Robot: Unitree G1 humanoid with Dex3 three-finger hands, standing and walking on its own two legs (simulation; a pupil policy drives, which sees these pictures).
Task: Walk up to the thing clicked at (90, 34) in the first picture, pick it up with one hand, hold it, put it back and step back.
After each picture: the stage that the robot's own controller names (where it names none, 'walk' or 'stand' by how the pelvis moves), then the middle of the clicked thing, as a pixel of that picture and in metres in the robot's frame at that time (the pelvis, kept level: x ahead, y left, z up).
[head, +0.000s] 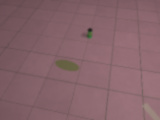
stand; (89, 33) +1.59 -0.12 -0.72
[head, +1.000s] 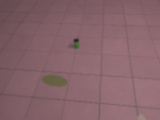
walk; (76, 43) +1.46 +0.15 -0.70
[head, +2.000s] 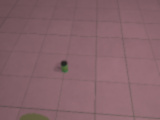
walk; (64, 66) +0.96 +0.23 -0.71
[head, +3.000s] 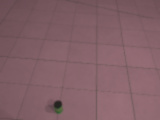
walk; (58, 107) +0.56 +0.18 -0.70
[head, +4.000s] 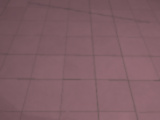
stand; out of the picture +0.34 +0.17 -0.70
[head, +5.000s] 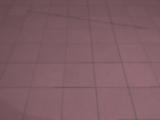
stand; out of the picture +0.31 +0.17 -0.72
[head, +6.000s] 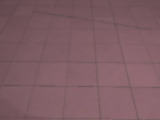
stand; out of the picture +0.33 +0.17 -0.73
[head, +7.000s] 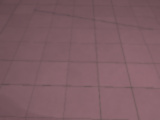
stand; out of the picture +0.32 +0.16 -0.73
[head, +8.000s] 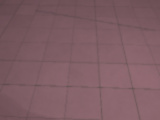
stand; out of the picture +0.32 +0.16 -0.73
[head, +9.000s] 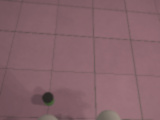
go down; (48, 99) +0.38 +0.15 -0.54
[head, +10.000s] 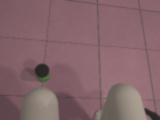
go down; (42, 73) +0.43 +0.16 -0.34
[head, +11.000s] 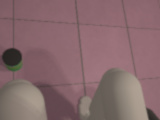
close in; (13, 60) +0.43 +0.18 -0.26
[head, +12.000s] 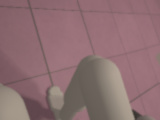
close; out of the picture +0.43 +0.21 -0.23
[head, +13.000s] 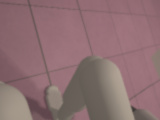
close; out of the picture +0.42 +0.22 -0.23
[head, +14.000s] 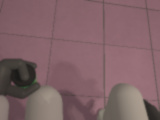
lift; (25, 80) +0.33 +0.20 -0.07
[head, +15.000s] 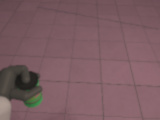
hold; (30, 89) +0.32 +0.18 +0.05
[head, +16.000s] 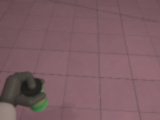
hold; (35, 95) +0.32 +0.17 -0.01
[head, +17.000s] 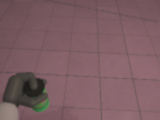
hold; (37, 95) +0.32 +0.17 -0.01
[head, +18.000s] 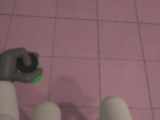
crouch; (31, 69) +0.40 +0.16 -0.08
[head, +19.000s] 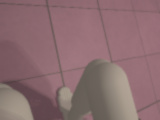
lower; out of the picture +0.45 +0.24 -0.21
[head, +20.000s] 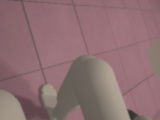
lower; out of the picture +0.45 +0.25 -0.24
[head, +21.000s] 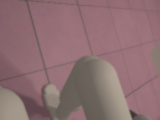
lower; out of the picture +0.44 +0.24 -0.24
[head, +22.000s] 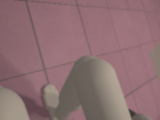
lower; out of the picture +0.44 +0.23 -0.24
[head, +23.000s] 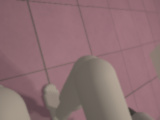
loosen; out of the picture +0.44 +0.23 -0.24
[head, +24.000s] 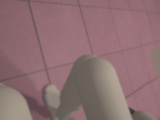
withdraw; out of the picture +0.43 +0.21 -0.24
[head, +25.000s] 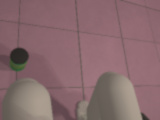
stand; (18, 60) +0.44 +0.18 -0.27
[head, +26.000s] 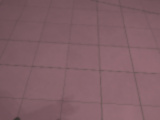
stand; out of the picture +0.37 +0.13 -0.63
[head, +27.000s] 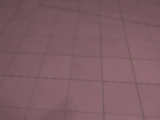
stand; out of the picture +0.38 +0.14 -0.67
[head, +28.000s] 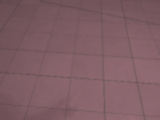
stand; out of the picture +0.37 +0.13 -0.67
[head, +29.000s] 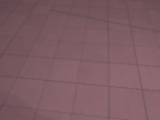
walk; out of the picture +0.39 +0.13 -0.72
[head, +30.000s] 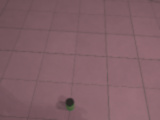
walk; (70, 104) +0.48 +0.09 -0.70
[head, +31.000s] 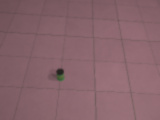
walk; (60, 74) +0.75 +0.15 -0.70
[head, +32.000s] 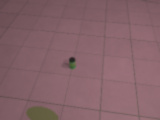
stand; (72, 63) +1.02 +0.13 -0.70
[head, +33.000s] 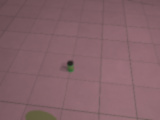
stand; (70, 66) +1.00 +0.12 -0.72
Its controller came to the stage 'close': yes
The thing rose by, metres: 0.72
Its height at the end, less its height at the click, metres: +0.00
